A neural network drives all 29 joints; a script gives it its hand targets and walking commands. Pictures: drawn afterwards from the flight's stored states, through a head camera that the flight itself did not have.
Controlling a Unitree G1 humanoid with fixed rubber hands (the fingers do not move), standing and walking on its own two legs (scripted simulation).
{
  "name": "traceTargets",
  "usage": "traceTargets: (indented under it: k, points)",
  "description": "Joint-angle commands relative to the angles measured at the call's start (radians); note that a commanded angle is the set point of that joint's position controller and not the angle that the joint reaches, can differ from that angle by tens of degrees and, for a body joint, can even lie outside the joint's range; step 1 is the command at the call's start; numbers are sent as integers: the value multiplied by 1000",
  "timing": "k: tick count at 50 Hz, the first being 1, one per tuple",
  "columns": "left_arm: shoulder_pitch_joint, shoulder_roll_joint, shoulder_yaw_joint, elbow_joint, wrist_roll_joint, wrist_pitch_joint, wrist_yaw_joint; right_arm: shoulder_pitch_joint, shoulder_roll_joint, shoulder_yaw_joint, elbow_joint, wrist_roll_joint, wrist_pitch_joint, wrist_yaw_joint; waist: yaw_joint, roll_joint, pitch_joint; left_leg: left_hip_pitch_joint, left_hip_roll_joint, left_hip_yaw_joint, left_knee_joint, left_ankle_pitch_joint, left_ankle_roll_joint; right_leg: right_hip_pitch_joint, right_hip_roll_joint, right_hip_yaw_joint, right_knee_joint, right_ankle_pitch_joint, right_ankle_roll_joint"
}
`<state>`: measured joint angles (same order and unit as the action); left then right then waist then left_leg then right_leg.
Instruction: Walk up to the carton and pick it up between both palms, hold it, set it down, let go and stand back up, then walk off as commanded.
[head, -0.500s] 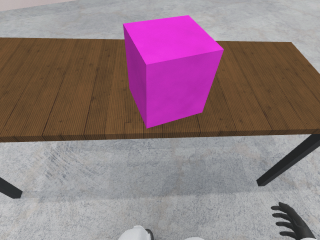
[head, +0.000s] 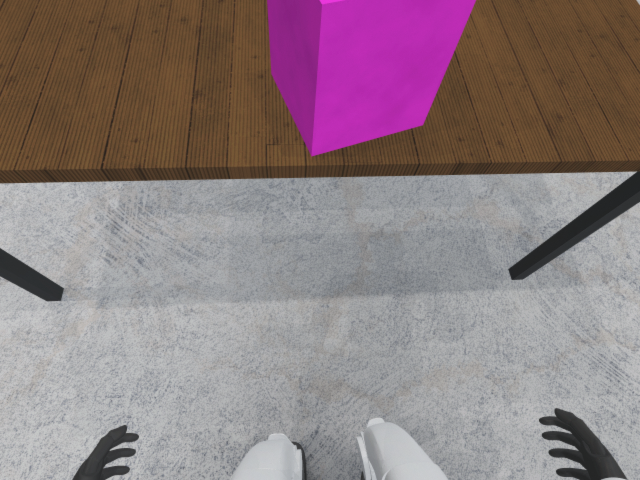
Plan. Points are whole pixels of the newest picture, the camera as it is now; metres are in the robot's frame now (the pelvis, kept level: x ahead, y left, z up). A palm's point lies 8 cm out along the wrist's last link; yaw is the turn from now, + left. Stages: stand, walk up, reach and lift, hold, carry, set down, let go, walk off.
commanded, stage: walk off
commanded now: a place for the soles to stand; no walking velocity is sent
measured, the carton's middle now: (355, 34) +0.71 -0.01 +0.06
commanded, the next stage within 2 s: stand in 1.60 s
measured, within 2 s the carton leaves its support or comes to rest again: neither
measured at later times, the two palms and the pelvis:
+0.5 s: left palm out of the picture -0.01 +0.27 -0.12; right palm out of the picture +0.02 -0.34 -0.06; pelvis -0.11 -0.03 -0.01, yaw +0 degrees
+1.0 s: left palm out of the picture -0.06 +0.27 -0.10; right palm out of the picture -0.06 -0.34 -0.07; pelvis -0.18 -0.04 +0.00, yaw +0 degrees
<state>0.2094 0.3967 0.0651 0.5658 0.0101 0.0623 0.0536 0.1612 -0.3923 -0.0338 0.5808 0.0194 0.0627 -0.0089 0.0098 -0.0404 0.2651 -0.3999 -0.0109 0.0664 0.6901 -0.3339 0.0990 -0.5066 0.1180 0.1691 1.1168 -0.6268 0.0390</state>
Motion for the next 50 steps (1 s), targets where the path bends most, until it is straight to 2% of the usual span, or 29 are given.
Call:
traceTargets:
  k: [1,4,10,15,19,22,25,26,27,28,29,30,31,32,33,34,36,37,38,39,40,41,42,43,44,45,46,48,50]
  points:
    - [84,199,58,32,0,-9,-5,67,-228,-75,-93,-42,-34,-41,-56,115,-404,490,327,-367,-134,801,61,-112,25,76,151,38,-9]
    - [49,204,60,40,6,3,-8,85,-223,-79,-90,-36,-35,-47,-71,102,-383,462,322,-381,-164,665,49,-98,30,82,146,94,-6]
    - [59,220,68,46,8,29,-12,52,-240,-102,-101,-40,-31,-41,-57,125,-304,274,315,-395,-276,236,28,-20,11,62,132,142,-10]
    - [87,229,77,53,5,41,-25,33,-253,-115,-100,-49,-24,-34,-52,146,-255,143,305,-392,-370,-121,31,65,-18,24,60,146,-27]
    - [121,229,83,53,3,41,-36,25,-270,-125,-98,-56,-18,-29,-44,184,-232,82,310,-383,-406,-244,50,135,-37,-22,-24,98,-41]
    - [157,225,86,52,2,36,-44,5,-280,-131,-99,-59,-13,-24,-30,222,-220,14,309,-356,-414,-279,58,222,-61,-56,-120,47,-57]
    - [213,221,84,57,0,24,-51,-15,-282,-132,-99,-60,-5,-20,-8,238,-213,-65,293,-304,-386,-299,26,333,-107,-81,-298,36,-75]
    - [236,218,85,61,0,18,-51,-10,-280,-131,-94,-58,-1,-19,4,216,-212,-97,275,-279,-333,-318,5,378,-129,-67,-401,63,-83]
    - [260,218,86,67,0,11,-51,-11,-271,-127,-89,-56,3,-18,23,163,-197,-145,237,-242,-235,-330,-24,411,-155,-25,-531,82,-99]
    - [222,241,89,57,4,7,-46,6,-247,-120,-80,-52,5,-17,21,14,-140,-192,155,-176,-51,-334,-68,330,-225,135,-691,-8,-116]
    - [97,301,91,12,7,0,-39,35,-206,-110,-72,-42,4,-13,0,-244,-69,-184,-23,-42,299,-280,-143,85,-402,455,-898,-143,-172]
    - [13,322,95,-27,20,-8,-38,-15,-228,-116,-73,-48,11,-21,7,-161,6,-94,-50,-136,468,-262,-146,-139,-448,488,-964,-139,-236]
    - [-29,296,90,-35,26,-21,-32,-46,-230,-128,-69,-49,15,-14,0,-87,35,-51,-46,-191,567,-202,-136,-184,-401,424,-956,-48,-230]
    - [-72,276,83,-41,29,-31,-26,-28,-230,-134,-51,-44,14,-8,-18,-57,30,-52,-40,-210,605,-138,-132,-140,-346,329,-886,103,-213]
    - [-89,267,81,-42,28,-33,-25,-2,-232,-135,-35,-35,12,-4,-32,-67,-11,-50,-33,-199,602,-100,-129,-76,-306,260,-827,205,-200]
    - [-90,253,79,-39,29,-34,-24,25,-231,-129,-26,-28,4,0,-36,-97,-71,-42,-8,-179,555,-88,-125,18,-276,226,-769,306,-199]
    - [15,241,77,-31,36,-40,-23,16,-199,-109,-43,-30,-25,9,12,-128,-226,-83,21,-121,287,-151,-116,321,-249,224,-662,546,-173]
    - [90,245,81,-29,37,-41,-22,11,-177,-99,-50,-32,-40,10,47,-152,-308,-100,7,-90,160,-193,-108,465,-254,225,-606,675,-163]
    - [138,247,84,-27,35,-40,-21,26,-165,-94,-47,-30,-51,10,64,-182,-374,-89,-2,-85,47,-220,-95,551,-270,235,-564,763,-162]
    - [168,241,83,-27,30,-37,-21,54,-165,-94,-40,-31,-62,6,65,-198,-416,-41,-5,-99,-72,-206,-79,577,-280,241,-520,820,-151]
    - [163,234,83,-31,20,-37,-22,92,-175,-94,-28,-33,-74,0,49,-188,-449,74,7,-118,-192,-107,-64,529,-270,213,-468,844,-128]
    - [141,228,79,-29,5,-41,-26,122,-190,-97,-18,-33,-87,-9,20,-156,-471,241,38,-138,-306,62,-45,417,-251,161,-409,874,-105]
    - [135,195,67,-19,-11,-55,-33,132,-221,-104,-13,-40,-99,-15,-4,-80,-516,413,131,-235,-316,206,-9,279,-207,101,-319,841,-77]
    - [141,133,53,-24,-12,-72,-37,149,-271,-113,-21,-49,-110,-22,-29,82,-547,568,326,-430,-249,492,64,64,-93,35,-233,489,-36]
    - [84,126,58,-22,-5,-61,-25,154,-272,-101,-30,-41,-110,-24,-57,152,-498,517,454,-528,-215,602,171,-3,-17,-40,-164,5,-22]
    - [14,162,73,-15,2,-54,-18,176,-251,-96,-18,-34,-107,-22,-76,66,-440,448,441,-502,-218,536,194,2,-44,5,-106,-61,-32]
    - [11,172,65,-9,-4,-57,-25,165,-244,-89,-23,-36,-103,-23,-80,52,-413,432,405,-448,-220,511,177,2,-44,2,-109,-44,-34]
    - [47,173,64,10,-16,-59,-41,144,-226,-85,-22,-45,-97,-25,-66,118,-390,478,328,-332,-175,590,119,-2,-107,0,-275,75,-27]
    - [62,170,53,41,-18,-66,-48,95,-207,-76,-21,-46,-91,-18,-46,177,-406,449,264,-247,-132,584,64,103,-120,-58,-470,205,-19]
